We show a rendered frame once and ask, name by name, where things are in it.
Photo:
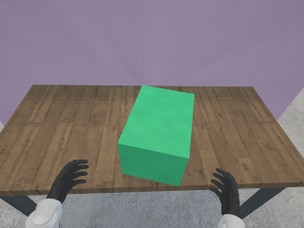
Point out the table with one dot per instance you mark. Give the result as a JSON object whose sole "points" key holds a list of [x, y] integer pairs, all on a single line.
{"points": [[232, 130]]}

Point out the left robot hand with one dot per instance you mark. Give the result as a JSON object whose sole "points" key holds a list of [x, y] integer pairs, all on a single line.
{"points": [[65, 180]]}

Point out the right robot forearm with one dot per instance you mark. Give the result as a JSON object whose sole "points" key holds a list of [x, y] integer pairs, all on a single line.
{"points": [[230, 221]]}

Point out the right robot hand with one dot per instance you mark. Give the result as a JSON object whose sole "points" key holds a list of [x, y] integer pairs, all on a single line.
{"points": [[229, 195]]}

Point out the carton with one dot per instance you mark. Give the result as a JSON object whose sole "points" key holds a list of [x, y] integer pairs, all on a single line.
{"points": [[155, 142]]}

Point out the left robot forearm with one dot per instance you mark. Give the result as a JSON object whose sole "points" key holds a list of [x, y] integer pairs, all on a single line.
{"points": [[46, 214]]}

